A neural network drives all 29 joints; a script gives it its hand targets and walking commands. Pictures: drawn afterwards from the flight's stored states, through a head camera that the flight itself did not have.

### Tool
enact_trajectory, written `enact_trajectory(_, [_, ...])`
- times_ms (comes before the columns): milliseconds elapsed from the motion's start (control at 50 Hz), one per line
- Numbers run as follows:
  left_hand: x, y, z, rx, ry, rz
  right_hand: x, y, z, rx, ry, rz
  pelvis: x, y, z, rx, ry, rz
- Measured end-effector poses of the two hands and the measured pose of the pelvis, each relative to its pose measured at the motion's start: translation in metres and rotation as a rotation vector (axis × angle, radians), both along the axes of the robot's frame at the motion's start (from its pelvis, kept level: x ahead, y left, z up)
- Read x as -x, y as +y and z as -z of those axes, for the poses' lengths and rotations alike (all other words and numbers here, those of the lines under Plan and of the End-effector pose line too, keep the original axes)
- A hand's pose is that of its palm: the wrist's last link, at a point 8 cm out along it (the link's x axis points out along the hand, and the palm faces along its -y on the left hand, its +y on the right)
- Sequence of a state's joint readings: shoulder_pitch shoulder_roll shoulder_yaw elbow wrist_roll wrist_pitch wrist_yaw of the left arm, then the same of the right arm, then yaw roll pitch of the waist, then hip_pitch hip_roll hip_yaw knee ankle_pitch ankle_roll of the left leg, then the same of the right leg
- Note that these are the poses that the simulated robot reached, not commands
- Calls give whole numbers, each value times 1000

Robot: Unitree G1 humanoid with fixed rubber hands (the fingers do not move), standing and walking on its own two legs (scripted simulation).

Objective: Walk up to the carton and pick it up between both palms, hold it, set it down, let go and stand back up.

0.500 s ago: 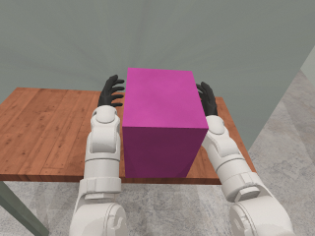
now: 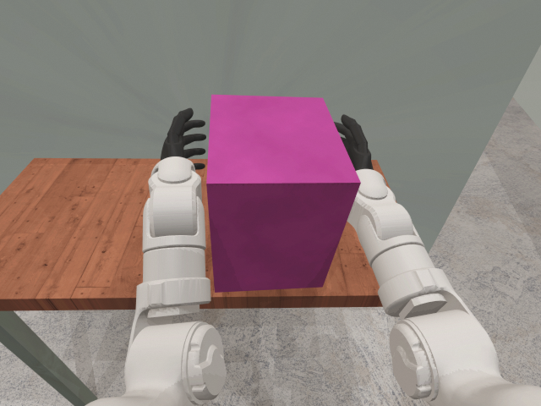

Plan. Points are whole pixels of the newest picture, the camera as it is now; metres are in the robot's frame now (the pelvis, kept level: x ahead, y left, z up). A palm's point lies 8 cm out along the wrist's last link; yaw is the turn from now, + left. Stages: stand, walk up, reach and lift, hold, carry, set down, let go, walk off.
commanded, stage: reach and lift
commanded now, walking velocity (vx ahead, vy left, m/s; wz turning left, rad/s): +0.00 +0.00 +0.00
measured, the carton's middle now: (269, 194) +0.37 -0.01 +0.17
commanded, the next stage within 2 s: hold in 0.82 s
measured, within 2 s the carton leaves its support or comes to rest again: neither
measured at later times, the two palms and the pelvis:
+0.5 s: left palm (165, 158) +0.39 +0.13 +0.22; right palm (348, 161) +0.39 -0.12 +0.21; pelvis +0.01 +0.01 +0.00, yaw +1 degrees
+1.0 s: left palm (162, 150) +0.38 +0.13 +0.24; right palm (352, 149) +0.38 -0.12 +0.23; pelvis +0.01 +0.00 +0.00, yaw +1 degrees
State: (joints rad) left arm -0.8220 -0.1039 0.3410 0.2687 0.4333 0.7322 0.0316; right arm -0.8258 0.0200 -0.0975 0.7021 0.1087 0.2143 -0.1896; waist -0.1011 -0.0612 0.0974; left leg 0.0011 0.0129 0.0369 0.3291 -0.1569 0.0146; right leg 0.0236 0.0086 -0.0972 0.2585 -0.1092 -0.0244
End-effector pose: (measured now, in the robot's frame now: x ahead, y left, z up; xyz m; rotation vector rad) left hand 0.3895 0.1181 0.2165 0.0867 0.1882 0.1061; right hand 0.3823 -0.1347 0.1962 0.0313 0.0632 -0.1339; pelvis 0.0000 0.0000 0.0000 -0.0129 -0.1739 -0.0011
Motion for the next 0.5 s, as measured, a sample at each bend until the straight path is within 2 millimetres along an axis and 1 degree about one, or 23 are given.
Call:
enact_trajectory(80, [-1, 3, -2, 21, 4, 5, -3, 3, -6, 6, 3, -8, -3, -5, 0, -3, -3, -10])
enact_trajectory(200, [-2, 11, 1, 28, 6, 5, -6, 10, -5, 2, 9, -16, -7, -7, 0, -2, -6, -28])
enact_trajectory(340, [-3, 15, 2, 17, -7, 19, -5, 14, -6, -13, -2, -6, -10, -1, 0, 4, -2, -34])
enact_trajectory(500, [-5, 14, -7, 7, -19, 24, -4, 13, -14, -10, -14, 5, -11, 7, 1, 7, -2, -13])
